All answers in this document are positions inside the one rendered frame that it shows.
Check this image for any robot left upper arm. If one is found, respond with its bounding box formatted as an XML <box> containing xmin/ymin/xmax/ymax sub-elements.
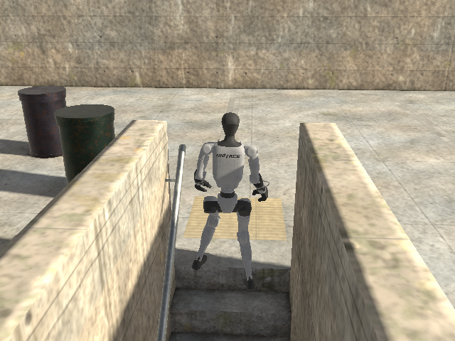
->
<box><xmin>195</xmin><ymin>142</ymin><xmax>215</xmax><ymax>180</ymax></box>

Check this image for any left robot hand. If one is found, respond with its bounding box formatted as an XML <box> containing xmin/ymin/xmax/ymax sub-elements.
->
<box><xmin>195</xmin><ymin>180</ymin><xmax>212</xmax><ymax>192</ymax></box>

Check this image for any right robot hand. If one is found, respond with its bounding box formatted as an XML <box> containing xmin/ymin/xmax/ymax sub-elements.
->
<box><xmin>252</xmin><ymin>187</ymin><xmax>268</xmax><ymax>202</ymax></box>

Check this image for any robot left shin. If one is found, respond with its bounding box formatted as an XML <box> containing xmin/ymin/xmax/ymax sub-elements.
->
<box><xmin>196</xmin><ymin>215</ymin><xmax>216</xmax><ymax>261</ymax></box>

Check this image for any robot right upper arm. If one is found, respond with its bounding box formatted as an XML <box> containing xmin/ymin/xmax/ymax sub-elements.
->
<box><xmin>244</xmin><ymin>144</ymin><xmax>260</xmax><ymax>184</ymax></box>

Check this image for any right robot thigh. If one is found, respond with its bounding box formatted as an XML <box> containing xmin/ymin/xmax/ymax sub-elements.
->
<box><xmin>237</xmin><ymin>198</ymin><xmax>252</xmax><ymax>244</ymax></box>

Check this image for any right robot forearm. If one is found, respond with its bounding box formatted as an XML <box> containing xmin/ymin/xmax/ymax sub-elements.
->
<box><xmin>253</xmin><ymin>174</ymin><xmax>266</xmax><ymax>194</ymax></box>

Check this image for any left robot forearm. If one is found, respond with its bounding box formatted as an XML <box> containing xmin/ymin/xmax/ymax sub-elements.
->
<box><xmin>194</xmin><ymin>169</ymin><xmax>204</xmax><ymax>185</ymax></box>

